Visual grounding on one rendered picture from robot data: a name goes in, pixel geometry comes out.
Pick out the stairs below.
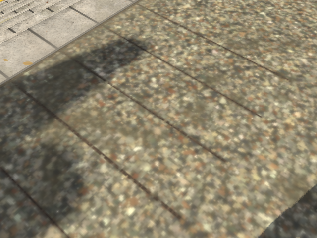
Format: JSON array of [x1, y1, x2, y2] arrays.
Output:
[[0, 0, 76, 41]]

